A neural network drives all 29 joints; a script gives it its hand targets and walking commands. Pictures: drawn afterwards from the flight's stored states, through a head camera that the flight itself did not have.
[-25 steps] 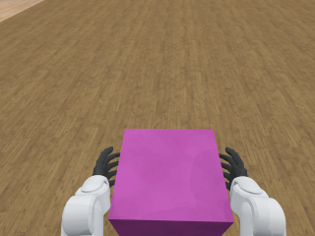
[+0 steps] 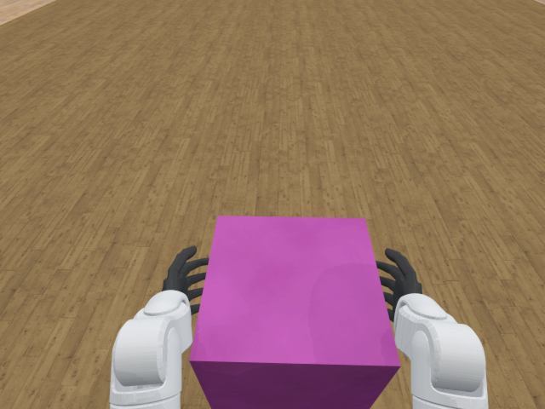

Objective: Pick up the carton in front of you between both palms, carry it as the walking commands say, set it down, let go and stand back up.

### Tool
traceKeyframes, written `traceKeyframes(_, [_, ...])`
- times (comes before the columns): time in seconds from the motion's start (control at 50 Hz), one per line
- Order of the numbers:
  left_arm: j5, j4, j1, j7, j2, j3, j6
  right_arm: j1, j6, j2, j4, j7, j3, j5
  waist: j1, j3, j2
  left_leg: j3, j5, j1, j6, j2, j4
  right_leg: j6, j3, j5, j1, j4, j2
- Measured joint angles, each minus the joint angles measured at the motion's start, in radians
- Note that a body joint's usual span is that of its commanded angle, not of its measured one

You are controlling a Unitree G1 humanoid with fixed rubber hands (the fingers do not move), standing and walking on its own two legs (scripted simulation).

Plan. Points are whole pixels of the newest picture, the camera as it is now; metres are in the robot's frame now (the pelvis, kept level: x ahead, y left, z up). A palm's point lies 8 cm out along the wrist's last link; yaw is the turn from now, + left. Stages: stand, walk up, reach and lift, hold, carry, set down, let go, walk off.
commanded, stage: carry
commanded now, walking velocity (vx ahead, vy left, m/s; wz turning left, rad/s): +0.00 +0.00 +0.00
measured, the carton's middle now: (288, 324) +0.26 +0.00 +0.02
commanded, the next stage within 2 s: hold in 0.94 s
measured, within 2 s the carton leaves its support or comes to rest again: neither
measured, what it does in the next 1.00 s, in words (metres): stands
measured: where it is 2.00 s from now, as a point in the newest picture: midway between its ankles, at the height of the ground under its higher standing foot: outside the picture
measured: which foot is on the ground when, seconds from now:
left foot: down 0.00-1.00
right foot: down 0.00-1.00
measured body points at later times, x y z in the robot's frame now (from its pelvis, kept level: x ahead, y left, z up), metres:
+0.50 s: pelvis -0.03 -0.01 +0.00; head -0.06 -0.01 +0.45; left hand +0.26 +0.14 +0.03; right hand +0.26 -0.16 +0.03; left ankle +0.02 +0.08 -0.73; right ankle -0.10 -0.12 -0.73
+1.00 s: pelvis -0.04 -0.02 +0.00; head -0.06 -0.01 +0.45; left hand +0.25 +0.14 +0.03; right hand +0.25 -0.17 +0.03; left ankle +0.02 +0.09 -0.73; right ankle -0.10 -0.13 -0.73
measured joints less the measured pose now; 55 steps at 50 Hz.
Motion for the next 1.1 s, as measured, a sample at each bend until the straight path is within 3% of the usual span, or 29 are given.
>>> traceKeyframes(0.3, [0.067, 0.239, -0.018, -0.047, 0.0, 0.017, -0.206, -0.018, -0.201, 0.0, 0.235, 0.047, -0.009, -0.08, 0.009, 0.03, 0.008, -0.012, 0.008, 0.001, -0.012, 0.017, 0.016, -0.018, -0.009, -0.003, 0.002, 0.02, 0.016])
traceKeyframes(0.62, [0.152, 0.612, -0.142, -0.089, -0.014, 0.116, -0.508, -0.141, -0.496, 0.014, 0.6, 0.094, -0.108, -0.163, 0.005, 0.058, 0.012, -0.014, 0.073, 0.001, -0.012, 0.027, -0.034, -0.032, -0.011, 0.042, -0.015, 0.006, 0.032])
traceKeyframes(0.72, [0.148, 0.596, -0.151, -0.089, -0.015, 0.121, -0.536, -0.151, -0.525, 0.016, 0.586, 0.094, -0.111, -0.161, 0.007, 0.073, 0.012, -0.013, 0.084, -0.007, -0.011, 0.028, -0.04, -0.034, -0.01, 0.048, -0.029, 0.011, 0.033])
traceKeyframes(0.82, [0.135, 0.536, -0.137, -0.087, -0.013, 0.104, -0.5, -0.137, -0.488, 0.014, 0.526, 0.092, -0.094, -0.148, 0.009, 0.069, 0.01, -0.012, 0.085, -0.015, -0.01, 0.029, -0.036, -0.035, -0.009, 0.047, -0.04, 0.019, 0.033])
traceKeyframes(0.98, [0.139, 0.547, -0.129, -0.086, -0.012, 0.099, -0.475, -0.126, -0.468, 0.013, 0.539, 0.093, -0.094, -0.149, 0.008, 0.077, 0.003, -0.012, 0.087, 0.01, -0.009, 0.026, -0.044, -0.037, -0.008, 0.046, -0.017, 0.016, 0.032])
traceKeyframes(1.04, [0.136, 0.509, -0.11, -0.082, -0.009, 0.091, -0.48, -0.117, -0.493, 0.011, 0.531, 0.098, -0.079, -0.147, 0.021, 0.155, -0.015, -0.092, 0.112, 0.1, -0.02, -0.013, -0.109, -0.041, 0.078, 0.074, 0.06, -0.037, 0.058])
traceKeyframes(1.1, [0.139, 0.497, -0.103, -0.08, -0.008, 0.09, -0.483, -0.122, -0.51, 0.012, 0.545, 0.103, -0.08, -0.146, 0.023, 0.196, -0.025, -0.146, 0.146, 0.15, -0.04, -0.027, -0.151, -0.039, 0.104, 0.105, 0.103, -0.074, 0.073])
